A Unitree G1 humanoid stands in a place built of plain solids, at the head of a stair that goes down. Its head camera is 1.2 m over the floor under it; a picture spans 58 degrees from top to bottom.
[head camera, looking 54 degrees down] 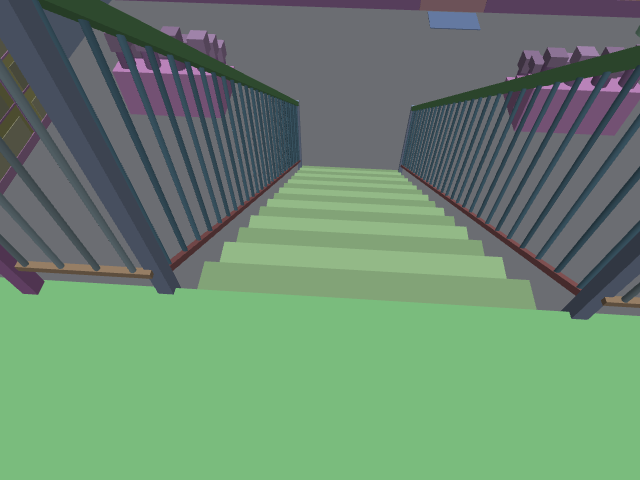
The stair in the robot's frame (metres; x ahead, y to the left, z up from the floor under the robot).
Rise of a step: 0.18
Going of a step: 0.22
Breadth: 1.22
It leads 4 degrees to the right of straight ahead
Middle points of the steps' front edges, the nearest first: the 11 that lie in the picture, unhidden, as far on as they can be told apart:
0.64 -0.15 0.00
0.86 -0.17 -0.18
1.09 -0.18 -0.36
1.31 -0.20 -0.54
1.53 -0.21 -0.72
1.75 -0.23 -0.90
1.97 -0.24 -1.08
2.19 -0.26 -1.26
2.41 -0.27 -1.44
2.64 -0.29 -1.62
2.86 -0.30 -1.80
